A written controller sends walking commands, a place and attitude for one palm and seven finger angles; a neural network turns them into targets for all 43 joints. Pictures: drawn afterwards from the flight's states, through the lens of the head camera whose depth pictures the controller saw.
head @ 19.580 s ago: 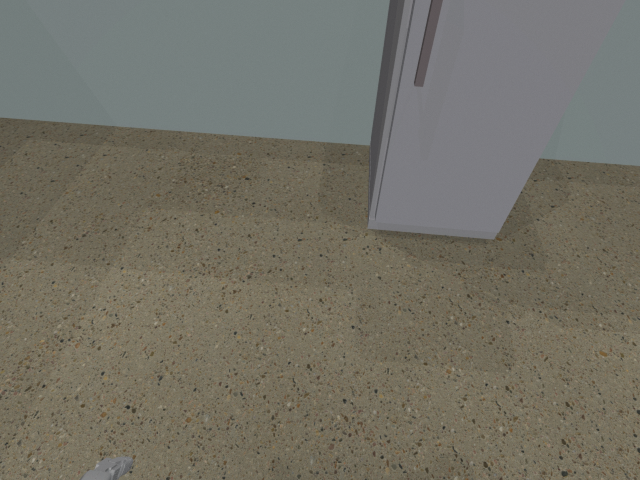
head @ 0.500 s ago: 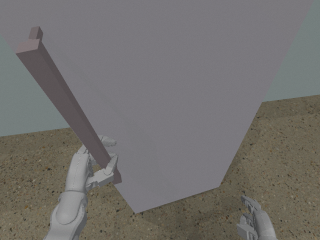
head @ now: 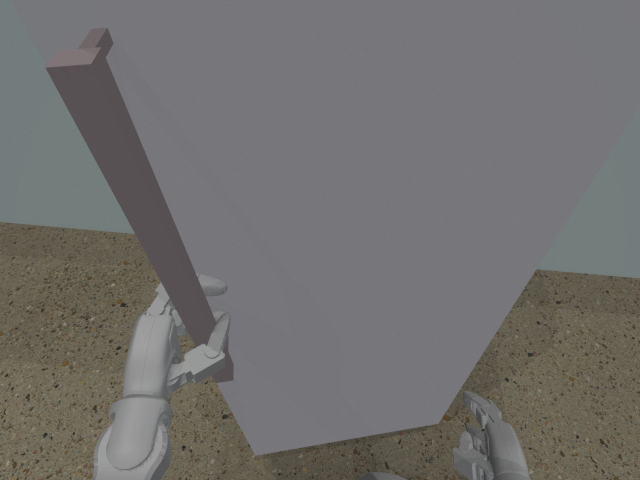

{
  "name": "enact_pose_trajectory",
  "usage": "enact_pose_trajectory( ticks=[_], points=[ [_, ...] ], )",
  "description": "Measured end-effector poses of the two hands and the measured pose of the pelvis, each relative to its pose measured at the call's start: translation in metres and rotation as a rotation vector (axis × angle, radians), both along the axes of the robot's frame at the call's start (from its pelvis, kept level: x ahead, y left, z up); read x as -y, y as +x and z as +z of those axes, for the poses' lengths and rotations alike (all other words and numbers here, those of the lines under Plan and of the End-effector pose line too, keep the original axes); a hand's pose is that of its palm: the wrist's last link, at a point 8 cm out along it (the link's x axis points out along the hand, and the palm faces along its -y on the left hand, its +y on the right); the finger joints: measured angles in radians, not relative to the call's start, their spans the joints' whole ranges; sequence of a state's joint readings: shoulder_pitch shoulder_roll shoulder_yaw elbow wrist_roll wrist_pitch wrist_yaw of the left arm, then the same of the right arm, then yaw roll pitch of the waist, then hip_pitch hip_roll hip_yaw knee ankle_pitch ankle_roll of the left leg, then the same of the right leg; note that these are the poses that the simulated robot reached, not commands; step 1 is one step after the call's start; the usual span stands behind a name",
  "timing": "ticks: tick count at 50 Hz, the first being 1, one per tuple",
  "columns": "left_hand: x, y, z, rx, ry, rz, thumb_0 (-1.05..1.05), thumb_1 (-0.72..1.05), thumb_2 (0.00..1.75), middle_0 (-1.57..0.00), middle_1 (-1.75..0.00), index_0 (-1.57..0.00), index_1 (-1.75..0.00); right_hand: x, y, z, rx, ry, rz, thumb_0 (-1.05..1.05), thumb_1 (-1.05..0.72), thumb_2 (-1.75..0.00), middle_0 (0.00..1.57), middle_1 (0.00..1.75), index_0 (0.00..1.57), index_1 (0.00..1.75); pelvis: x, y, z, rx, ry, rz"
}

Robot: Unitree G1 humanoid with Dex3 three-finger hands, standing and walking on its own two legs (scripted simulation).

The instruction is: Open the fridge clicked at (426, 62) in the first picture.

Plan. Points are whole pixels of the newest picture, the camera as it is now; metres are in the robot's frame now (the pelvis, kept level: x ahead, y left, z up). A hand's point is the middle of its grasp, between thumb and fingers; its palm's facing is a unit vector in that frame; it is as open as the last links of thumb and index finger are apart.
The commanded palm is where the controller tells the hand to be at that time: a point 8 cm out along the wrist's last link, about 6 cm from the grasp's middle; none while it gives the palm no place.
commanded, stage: walk backward, drawing the door open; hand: left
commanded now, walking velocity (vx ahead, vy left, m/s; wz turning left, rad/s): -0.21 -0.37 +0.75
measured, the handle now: (183, 263) +0.29 +0.15 +0.18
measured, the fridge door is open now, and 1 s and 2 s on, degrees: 16 60 84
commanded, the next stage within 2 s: stop walking and hold the door back in 1.34 s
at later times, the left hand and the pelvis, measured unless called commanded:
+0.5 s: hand out of the picture +0.11 +0.05 +0.09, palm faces +0.48 -0.86 -0.18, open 6.3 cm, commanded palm +0.06 +0.07 +0.09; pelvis -0.05 -0.18 +0.00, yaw +26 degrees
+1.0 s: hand out of the picture -0.01 -0.11 +0.09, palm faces +0.84 -0.45 -0.30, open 6.4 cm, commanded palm -0.07 -0.11 +0.09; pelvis -0.02 -0.41 +0.02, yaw +48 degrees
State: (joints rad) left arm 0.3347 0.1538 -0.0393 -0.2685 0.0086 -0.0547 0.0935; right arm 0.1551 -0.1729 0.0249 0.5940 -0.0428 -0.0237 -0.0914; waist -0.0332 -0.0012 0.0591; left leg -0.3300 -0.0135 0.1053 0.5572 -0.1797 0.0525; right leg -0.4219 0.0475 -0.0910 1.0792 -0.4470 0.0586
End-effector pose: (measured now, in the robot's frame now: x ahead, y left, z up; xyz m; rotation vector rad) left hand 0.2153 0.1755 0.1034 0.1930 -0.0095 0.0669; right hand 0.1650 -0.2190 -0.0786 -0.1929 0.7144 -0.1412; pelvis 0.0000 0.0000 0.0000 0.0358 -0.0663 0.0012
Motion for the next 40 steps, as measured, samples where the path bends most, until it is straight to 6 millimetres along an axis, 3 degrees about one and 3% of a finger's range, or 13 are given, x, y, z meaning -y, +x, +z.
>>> enact_pose_trajectory(
  ticks=[8, 13, 18, 25, 28, 34, 40],
  points=[
    [0.022, -0.045, 0.003, -0.056, -0.019, 0.14, -0.01, 0.64, 0.77, -0.38, -1.35, -0.29, -1.4, 0.034, -0.015, 0.021, -0.041, -0.023, 0.129, 0.01, -0.91, -0.9, 0.2, 0.3, 0.2, 0.3, 0.06, -0.021, 0.02, -0.029, -0.104, 0.139],
    [0.044, -0.079, 0.003, -0.041, 0.011, 0.281, -0.02, 0.64, 0.8, -0.4, -1.36, -0.27, -1.4, 0.068, -0.002, 0.007, -0.022, 0.014, 0.204, 0.01, -0.9, -0.9, 0.2, 0.31, 0.2, 0.3, 0.111, -0.032, 0.01, -0.064, -0.085, 0.222],
    [0.066, -0.111, 0.005, -0.066, 0.012, 0.372, -0.02, 0.64, 0.79, -0.4, -1.34, -0.28, -1.4, 0.099, 0.008, -0.007, -0.059, -0.008, 0.239, 0.01, -0.91, -0.9, 0.2, 0.3, 0.2, 0.3, 0.139, -0.038, 0.011, -0.066, -0.066, 0.312],
    [0.092, -0.146, -0.002, 0.017, -0.008, 0.438, -0.02, 0.63, 0.8, -0.42, -1.36, -0.31, -1.4, 0.116, 0.023, -0.005, 0.0, -0.08, 0.372, 0.01, -0.91, -0.9, 0.2, 0.3, 0.2, 0.3, 0.183, -0.051, -0.001, -0.077, -0.046, 0.45],
    [0.106, -0.161, 0.001, -0.009, 0.018, 0.505, -0.03, 0.63, 0.79, -0.42, -1.36, -0.3, -1.4, 0.122, 0.019, 0.002, -0.026, -0.062, 0.464, 0.01, -0.91, -0.9, 0.2, 0.3, 0.2, 0.3, 0.214, -0.057, 0.009, -0.048, -0.042, 0.495],
    [0.147, -0.196, 0.005, -0.068, 0.012, 0.663, -0.01, 0.66, 0.79, -0.38, -1.32, -0.27, -1.4, 0.153, 0.018, 0.011, -0.049, -0.017, 0.583, 0.01, -0.91, -0.9, 0.2, 0.31, 0.21, 0.3, 0.275, -0.054, 0.021, -0.007, -0.097, 0.58],
    [0.196, -0.228, 0.003, -0.055, 0.087, 0.865, -0.03, 0.64, 0.81, -0.4, -1.32, -0.24, -1.4, 0.197, 0.051, -0.015, -0.043, 0.037, 0.651, 0.01, -0.9, -0.9, 0.21, 0.31, 0.21, 0.3, 0.342, -0.029, -0.001, -0.027, -0.07, 0.663]
  ],
)
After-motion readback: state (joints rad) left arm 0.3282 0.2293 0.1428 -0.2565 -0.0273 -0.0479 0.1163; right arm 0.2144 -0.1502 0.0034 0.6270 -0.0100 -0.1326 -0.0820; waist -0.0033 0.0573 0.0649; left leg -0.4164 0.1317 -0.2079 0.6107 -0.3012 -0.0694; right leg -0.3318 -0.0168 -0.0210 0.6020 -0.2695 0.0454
